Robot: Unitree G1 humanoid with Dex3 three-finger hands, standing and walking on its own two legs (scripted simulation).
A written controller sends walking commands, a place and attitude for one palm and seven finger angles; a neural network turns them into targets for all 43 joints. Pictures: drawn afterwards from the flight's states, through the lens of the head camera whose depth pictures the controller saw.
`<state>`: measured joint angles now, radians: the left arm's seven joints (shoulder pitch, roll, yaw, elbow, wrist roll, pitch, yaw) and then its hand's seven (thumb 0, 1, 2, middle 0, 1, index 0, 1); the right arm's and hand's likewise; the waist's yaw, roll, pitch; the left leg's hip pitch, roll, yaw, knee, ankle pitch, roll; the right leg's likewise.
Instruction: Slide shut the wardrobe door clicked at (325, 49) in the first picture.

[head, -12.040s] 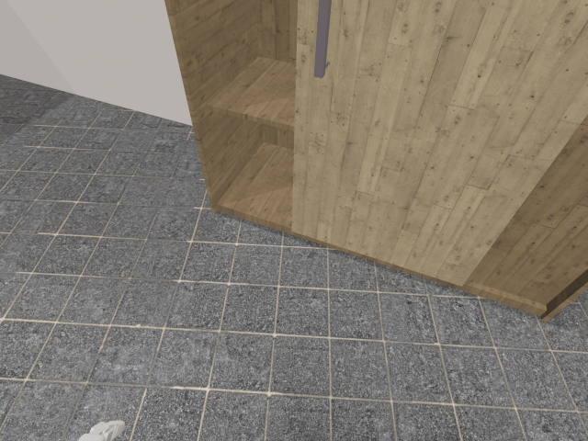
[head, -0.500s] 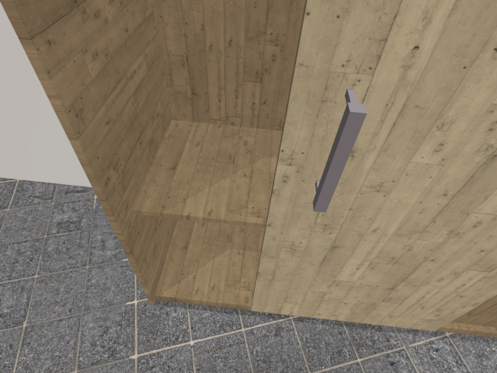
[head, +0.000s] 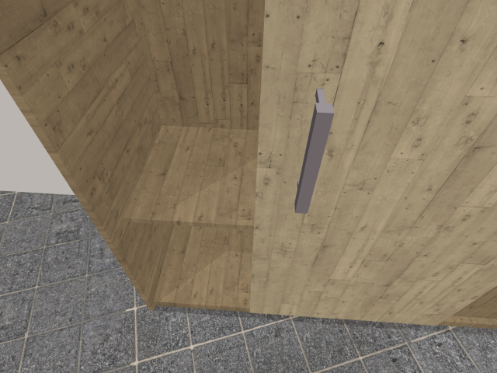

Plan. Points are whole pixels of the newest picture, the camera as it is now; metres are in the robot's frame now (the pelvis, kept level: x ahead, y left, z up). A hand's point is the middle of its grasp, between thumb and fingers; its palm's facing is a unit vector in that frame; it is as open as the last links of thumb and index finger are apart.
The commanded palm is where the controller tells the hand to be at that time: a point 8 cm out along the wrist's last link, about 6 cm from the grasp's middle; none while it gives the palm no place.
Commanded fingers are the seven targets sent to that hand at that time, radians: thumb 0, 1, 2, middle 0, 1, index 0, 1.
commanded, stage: come to a stop and stand still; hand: right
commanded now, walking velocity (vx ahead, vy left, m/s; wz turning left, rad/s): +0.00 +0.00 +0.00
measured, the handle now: (309, 157) +0.43 -0.08 +0.14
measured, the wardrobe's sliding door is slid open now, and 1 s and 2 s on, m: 0.38 0.38 0.38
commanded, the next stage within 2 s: look again from close up in 0.06 s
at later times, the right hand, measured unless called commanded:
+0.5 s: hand out of the picture -0.03 -0.17 -0.18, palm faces +0.03 +0.99 -0.16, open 7.4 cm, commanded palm none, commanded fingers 0.00 -0.90 -0.90 0.20 0.30 0.20 0.30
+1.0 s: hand out of the picture -0.04 -0.16 -0.18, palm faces +0.04 +0.99 -0.15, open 7.4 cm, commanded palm none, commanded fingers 0.00 -0.90 -0.90 0.20 0.30 0.20 0.30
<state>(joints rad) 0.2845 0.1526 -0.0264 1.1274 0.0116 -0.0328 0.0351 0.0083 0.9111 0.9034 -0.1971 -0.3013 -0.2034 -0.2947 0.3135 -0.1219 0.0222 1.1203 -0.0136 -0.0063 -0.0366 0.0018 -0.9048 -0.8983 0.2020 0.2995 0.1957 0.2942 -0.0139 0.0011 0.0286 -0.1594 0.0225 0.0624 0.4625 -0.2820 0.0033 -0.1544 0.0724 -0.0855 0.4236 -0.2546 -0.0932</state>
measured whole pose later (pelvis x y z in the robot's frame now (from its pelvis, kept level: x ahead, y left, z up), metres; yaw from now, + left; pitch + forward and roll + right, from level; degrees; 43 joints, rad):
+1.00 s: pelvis -0.01 -0.01 +0.00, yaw +0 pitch -1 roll +0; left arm 0.31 0.12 -0.02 1.15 0.01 -0.03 0.03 0.00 0.90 0.90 -0.20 -0.30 -0.20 -0.29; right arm 0.34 -0.11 0.02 1.13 -0.02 0.00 -0.04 0.00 -0.90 -0.90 0.20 0.30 0.20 0.29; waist -0.01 0.00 0.02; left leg -0.16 0.04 0.05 0.44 -0.25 -0.01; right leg -0.15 0.09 -0.09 0.38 -0.22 -0.11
